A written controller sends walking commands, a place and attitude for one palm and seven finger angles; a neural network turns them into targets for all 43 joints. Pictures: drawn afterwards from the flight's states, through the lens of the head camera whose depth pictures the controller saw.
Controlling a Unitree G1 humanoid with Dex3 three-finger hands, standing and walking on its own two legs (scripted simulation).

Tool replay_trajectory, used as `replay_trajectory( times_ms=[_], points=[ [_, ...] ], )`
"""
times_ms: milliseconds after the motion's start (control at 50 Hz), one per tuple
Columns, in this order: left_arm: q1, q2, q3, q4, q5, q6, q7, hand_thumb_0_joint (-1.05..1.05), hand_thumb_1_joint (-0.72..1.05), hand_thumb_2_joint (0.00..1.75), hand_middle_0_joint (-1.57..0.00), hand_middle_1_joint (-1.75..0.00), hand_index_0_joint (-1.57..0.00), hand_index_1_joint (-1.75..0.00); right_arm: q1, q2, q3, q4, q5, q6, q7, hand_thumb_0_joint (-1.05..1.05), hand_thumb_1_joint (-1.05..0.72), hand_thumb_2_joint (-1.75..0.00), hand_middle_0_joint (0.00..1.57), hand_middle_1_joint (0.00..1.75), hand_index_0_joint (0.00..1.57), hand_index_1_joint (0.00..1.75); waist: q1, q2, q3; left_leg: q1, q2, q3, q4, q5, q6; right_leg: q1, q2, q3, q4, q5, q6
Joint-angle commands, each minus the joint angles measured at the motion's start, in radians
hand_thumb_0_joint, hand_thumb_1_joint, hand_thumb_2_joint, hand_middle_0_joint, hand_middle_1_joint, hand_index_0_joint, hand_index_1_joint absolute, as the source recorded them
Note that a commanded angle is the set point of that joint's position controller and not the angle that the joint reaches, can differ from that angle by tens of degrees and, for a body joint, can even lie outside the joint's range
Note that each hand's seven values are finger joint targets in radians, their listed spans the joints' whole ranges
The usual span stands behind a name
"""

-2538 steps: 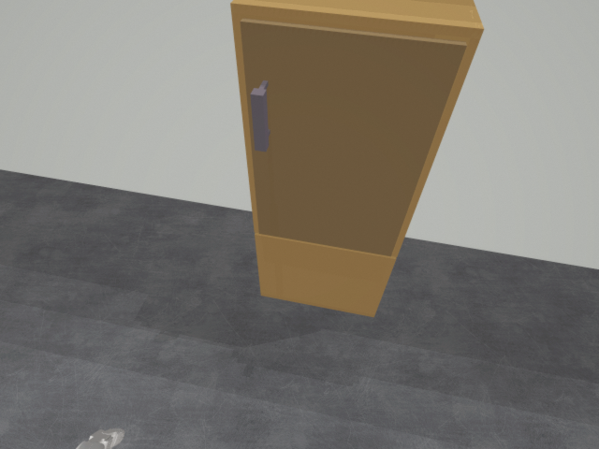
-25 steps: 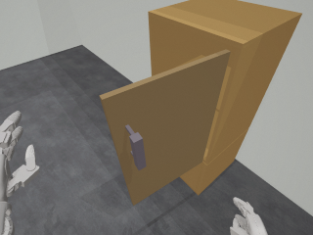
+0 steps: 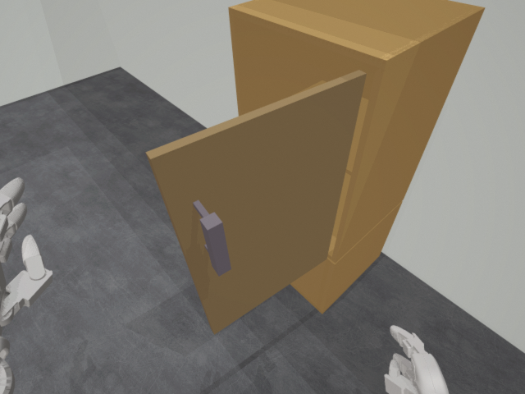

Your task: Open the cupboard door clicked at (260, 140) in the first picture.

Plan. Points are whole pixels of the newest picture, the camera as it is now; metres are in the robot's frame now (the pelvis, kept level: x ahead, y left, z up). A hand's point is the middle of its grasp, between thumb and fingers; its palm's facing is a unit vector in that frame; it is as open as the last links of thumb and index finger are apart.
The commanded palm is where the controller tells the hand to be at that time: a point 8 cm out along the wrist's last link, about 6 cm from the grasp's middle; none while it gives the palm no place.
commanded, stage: step back with the hand held close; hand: left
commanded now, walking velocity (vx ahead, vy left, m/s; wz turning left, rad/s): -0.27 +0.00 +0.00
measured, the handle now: (210, 237) +0.34 +0.13 +0.05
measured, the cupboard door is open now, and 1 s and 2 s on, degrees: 82 82 82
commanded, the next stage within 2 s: stop stepping back and stand still in 0.98 s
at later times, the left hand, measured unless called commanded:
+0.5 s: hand out of the picture +0.14 +0.29 +0.15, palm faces +0.46 -0.74 -0.48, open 7.4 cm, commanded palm +0.08 +0.33 +0.17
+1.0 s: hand out of the picture +0.04 +0.30 +0.15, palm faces +0.33 -0.81 -0.48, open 7.4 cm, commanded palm -0.03 +0.33 +0.17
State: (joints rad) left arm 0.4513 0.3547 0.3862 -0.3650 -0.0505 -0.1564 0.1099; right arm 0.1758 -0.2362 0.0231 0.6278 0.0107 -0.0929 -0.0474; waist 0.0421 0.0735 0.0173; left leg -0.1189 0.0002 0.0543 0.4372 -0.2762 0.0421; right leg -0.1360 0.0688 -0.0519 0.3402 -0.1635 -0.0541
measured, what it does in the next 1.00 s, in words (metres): walks backwards: right foot, then left foot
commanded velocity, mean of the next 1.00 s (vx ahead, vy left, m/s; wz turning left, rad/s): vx -0.32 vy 0.00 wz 0.04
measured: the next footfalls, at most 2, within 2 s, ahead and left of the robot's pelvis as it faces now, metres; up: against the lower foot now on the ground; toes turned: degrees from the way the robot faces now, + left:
right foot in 0.58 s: -0.10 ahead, -0.09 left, +0.00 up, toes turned +3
left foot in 0.86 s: -0.07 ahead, +0.11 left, +0.00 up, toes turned -2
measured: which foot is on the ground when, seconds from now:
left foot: down 0.00-0.68, up 0.70-0.84, down 0.86-1.00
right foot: down 0.00-0.38, up 0.40-0.56, down 0.58-0.90, up 0.92-1.00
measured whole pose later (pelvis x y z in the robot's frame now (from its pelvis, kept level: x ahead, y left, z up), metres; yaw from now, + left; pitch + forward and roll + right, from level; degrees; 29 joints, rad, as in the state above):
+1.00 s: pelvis -0.18 +0.04 +0.00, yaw -2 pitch +2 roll -2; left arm 0.54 0.47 0.45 -0.52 -0.04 -0.20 0.12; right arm 0.15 -0.22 -0.01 0.58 -0.01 -0.10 -0.06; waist 0.00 -0.05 0.04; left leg -0.36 -0.01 0.02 0.47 -0.14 0.06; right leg -0.37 0.07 0.06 0.79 -0.42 0.01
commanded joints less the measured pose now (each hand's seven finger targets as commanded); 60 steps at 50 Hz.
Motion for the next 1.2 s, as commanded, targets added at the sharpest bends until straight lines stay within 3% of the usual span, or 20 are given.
replay_trajectory(
  times_ms=[0, 20, 180, 320, 420, 500, 540, 600, 640, 680, 740, 780, 820, 840, 880, 920, 960, 1060, 1120, 1180],
  points=[
    [0.017, 0.18, 0.089, -0.181, 0.004, -0.075, 0.012, 0.0, 0.9, 0.9, -0.2, -0.3, -0.2, -0.3, -0.087, -0.121, -0.066, -0.172, 0.0, -0.018, -0.01, 0.0, -0.9, -0.9, 0.2, 0.3, 0.2, 0.3, -0.033, -0.058, -0.106, -0.029, 0.057, -0.084, -0.02, 0.172, 0.0, -0.018, -0.183, 0.212, -0.045, 0.208, 0.018],
    [0.031, 0.187, 0.092, -0.206, 0.004, -0.076, 0.014, 0.0, 0.9, 0.9, -0.2, -0.3, -0.2, -0.3, -0.093, -0.126, -0.068, -0.176, 0.001, -0.013, -0.013, 0.0, -0.9, -0.9, 0.2, 0.3, 0.2, 0.3, -0.029, -0.011, -0.133, -0.03, 0.063, -0.087, -0.028, 0.213, -0.002, 0.005, -0.181, 0.197, -0.013, 0.273, 0.017],
    [0.109, 0.261, 0.181, -0.32, 0.004, -0.075, 0.039, 0.0, 0.9, 0.9, -0.2, -0.3, -0.2, -0.3, -0.093, -0.113, -0.083, -0.229, 0.008, 0.031, -0.028, 0.0, -0.9, -0.9, 0.2, 0.3, 0.2, 0.3, -0.031, -0.055, -0.211, -0.131, 0.091, -0.117, -0.01, 0.332, -0.009, 0.054, -0.168, 0.186, 0.13, 0.421, 0.018],
    [0.102, 0.229, 0.175, -0.33, 0.022, -0.079, 0.045, 0.0, 0.9, 0.9, -0.2, -0.3, -0.2, -0.3, -0.089, -0.13, -0.087, -0.246, -0.004, 0.018, -0.038, 0.0, -0.9, -0.9, 0.2, 0.3, 0.2, 0.3, -0.02, 0.072, -0.11, -0.378, 0.178, -0.194, -0.148, 0.102, 0.04, 0.079, -0.087, 0.131, 0.295, 0.113, 0.053],
    [0.042, 0.2, 0.154, -0.312, 0.064, -0.08, 0.087, 0.0, 0.9, 0.9, -0.2, -0.3, -0.2, -0.3, -0.044, -0.131, -0.097, -0.227, -0.057, -0.012, -0.056, 0.0, -0.9, -0.9, 0.2, 0.3, 0.2, 0.3, -0.047, 0.042, -0.019, -0.55, 0.273, -0.283, -0.234, -0.149, 0.102, 0.052, -0.035, 0.11, 0.495, -0.179, 0.059],
    [0.049, 0.164, 0.115, -0.333, 0.044, -0.087, 0.091, 0.0, 0.9, 0.9, -0.2, -0.3, -0.2, -0.3, -0.011, -0.116, -0.092, -0.191, -0.05, -0.044, -0.049, 0.0, -0.9, -0.9, 0.2, 0.3, 0.2, 0.3, -0.061, 0.006, -0.093, -0.233, 0.238, -0.268, -0.128, 0.164, 0.07, -0.094, -0.047, 0.086, 0.276, -0.248, 0.053],
    [0.007, 0.185, 0.113, -0.369, 0.034, -0.098, 0.086, 0.0, 0.9, 0.9, -0.2, -0.3, -0.2, -0.3, -0.032, -0.115, -0.083, -0.173, -0.04, -0.052, -0.047, 0.0, -0.9, -0.9, 0.2, 0.3, 0.2, 0.3, -0.06, 0.028, -0.147, -0.103, 0.219, -0.241, -0.059, 0.372, 0.044, -0.102, -0.069, 0.101, 0.165, -0.116, 0.046],
    [-0.039, 0.243, 0.138, -0.374, 0.017, -0.116, 0.067, 0.0, 0.9, 0.9, -0.2, -0.3, -0.2, -0.3, -0.055, -0.102, -0.076, -0.176, -0.001, -0.039, -0.037, 0.0, -0.9, -0.9, 0.2, 0.3, 0.2, 0.3, -0.057, -0.1, -0.284, 0.022, 0.123, -0.098, 0.099, 0.485, -0.007, -0.078, -0.183, 0.236, 0.129, 0.474, 0.016],
    [0.031, 0.247, 0.155, -0.355, 0.003, -0.095, 0.061, 0.0, 0.9, 0.9, -0.2, -0.3, -0.2, -0.3, -0.055, -0.095, -0.084, -0.185, 0.01, -0.028, -0.033, 0.0, -0.9, -0.9, 0.2, 0.3, 0.2, 0.3, -0.054, -0.201, -0.304, -0.016, 0.057, -0.068, 0.189, 0.261, -0.013, -0.075, -0.239, 0.277, 0.092, 0.525, -0.004],
    [0.078, 0.264, 0.176, -0.347, 0.0, -0.101, 0.056, 0.0, 0.9, 0.9, -0.2, -0.3, -0.2, -0.3, -0.077, -0.077, -0.071, -0.203, 0.01, -0.017, -0.026, 0.0, -0.9, -0.9, 0.2, 0.3, 0.2, 0.3, -0.042, -0.176, -0.207, -0.15, 0.015, -0.063, 0.267, 0.0, -0.022, -0.093, -0.304, 0.329, 0.029, 0.484, -0.045],
    [0.101, 0.283, 0.198, -0.328, 0.003, -0.1, 0.048, 0.0, 0.9, 0.9, -0.2, -0.3, -0.2, -0.3, -0.103, -0.064, -0.064, -0.202, 0.009, -0.005, -0.023, 0.0, -0.9, -0.9, 0.2, 0.3, 0.2, 0.3, -0.032, -0.181, -0.09, -0.295, 0.009, -0.108, 0.365, -0.124, -0.036, -0.107, -0.347, 0.346, 0.014, 0.525, -0.102],
    [0.082, 0.279, 0.196, -0.298, 0.013, -0.098, 0.047, 0.0, 0.9, 0.9, -0.2, -0.3, -0.2, -0.3, -0.11, -0.058, -0.05, -0.189, 0.002, 0.003, -0.031, 0.0, -0.9, -0.9, 0.2, 0.3, 0.2, 0.3, -0.041, -0.159, -0.032, -0.272, 0.029, -0.101, 0.229, -0.068, -0.036, -0.134, -0.295, 0.284, 0.043, 0.531, -0.067],
    [0.052, 0.271, 0.174, -0.314, 0.01, -0.098, 0.043, 0.0, 0.9, 0.9, -0.2, -0.3, -0.2, -0.3, -0.122, -0.083, -0.049, -0.179, 0.0, 0.004, -0.045, 0.0, -0.9, -0.9, 0.2, 0.3, 0.2, 0.3, -0.048, -0.025, -0.022, -0.209, 0.037, -0.096, -0.025, 0.196, -0.037, -0.11, -0.193, 0.183, 0.128, 0.478, 0.005],
    [0.049, 0.276, 0.179, -0.329, 0.014, -0.104, 0.042, 0.0, 0.9, 0.9, -0.2, -0.3, -0.2, -0.3, -0.123, -0.103, -0.058, -0.183, -0.001, 0.001, -0.048, 0.0, -0.9, -0.9, 0.2, 0.3, 0.2, 0.3, -0.034, 0.098, -0.066, -0.169, 0.115, -0.179, -0.094, 0.482, -0.011, -0.099, -0.097, 0.136, 0.19, 0.343, 0.055],
    [0.095, 0.283, 0.186, -0.345, 0.007, -0.119, 0.038, 0.0, 0.9, 0.9, -0.2, -0.3, -0.2, -0.3, -0.067, -0.104, -0.083, -0.187, -0.006, -0.02, -0.032, 0.0, -0.9, -0.9, 0.2, 0.3, 0.2, 0.3, -0.023, 0.148, -0.21, -0.06, 0.25, -0.249, -0.067, 0.771, 0.055, -0.106, -0.037, 0.116, 0.328, -0.091, 0.065],
    [0.118, 0.275, 0.179, -0.407, 0.009, -0.129, 0.024, 0.0, 0.9, 0.9, -0.2, -0.3, -0.2, -0.3, -0.077, -0.105, -0.081, -0.188, -0.035, -0.051, -0.024, 0.0, -0.9, -0.9, 0.2, 0.3, 0.2, 0.3, -0.014, 0.212, -0.227, -0.173, 0.314, -0.326, -0.158, 0.597, 0.1, -0.091, -0.02, 0.127, 0.571, -0.332, 0.061],
    [0.086, 0.251, 0.157, -0.468, 0.003, -0.135, 0.031, 0.0, 0.9, 0.9, -0.2, -0.3, -0.2, -0.3, -0.039, -0.109, -0.087, -0.172, -0.029, -0.076, -0.018, 0.0, -0.9, -0.9, 0.2, 0.3, 0.2, 0.3, -0.026, 0.092, -0.197, -0.147, 0.308, -0.302, -0.159, 0.506, 0.125, -0.159, -0.023, 0.128, 0.616, -0.328, 0.066],
    [0.097, 0.249, 0.161, -0.442, -0.01, -0.093, 0.053, 0.0, 0.9, 0.9, -0.2, -0.3, -0.2, -0.3, -0.075, -0.112, -0.081, -0.151, -0.022, -0.104, -0.024, 0.0, -0.9, -0.9, 0.2, 0.3, 0.2, 0.3, -0.036, 0.088, -0.182, -0.141, 0.263, -0.256, -0.264, 0.135, 0.093, -0.152, -0.017, 0.069, 0.587, -0.334, 0.081],
    [0.088, 0.267, 0.184, -0.458, -0.005, -0.079, 0.066, 0.0, 0.9, 0.9, -0.2, -0.3, -0.2, -0.3, -0.069, -0.099, -0.072, -0.162, -0.022, -0.104, -0.028, 0.0, -0.9, -0.9, 0.2, 0.3, 0.2, 0.3, -0.037, 0.221, -0.172, -0.189, 0.177, -0.189, -0.379, -0.284, 0.013, -0.023, 0.025, -0.03, 0.391, -0.374, 0.056],
    [0.123, 0.263, 0.178, -0.443, -0.011, -0.063, 0.063, 0.0, 0.9, 0.9, -0.2, -0.3, -0.2, -0.3, -0.07, -0.076, -0.061, -0.164, -0.02, -0.09, -0.023, 0.0, -0.9, -0.9, 0.2, 0.3, 0.2, 0.3, -0.035, 0.19, -0.167, -0.202, 0.063, -0.072, -0.282, -0.285, -0.105, 0.098, 0.042, -0.091, 0.002, -0.404, 0.009]
  ],
)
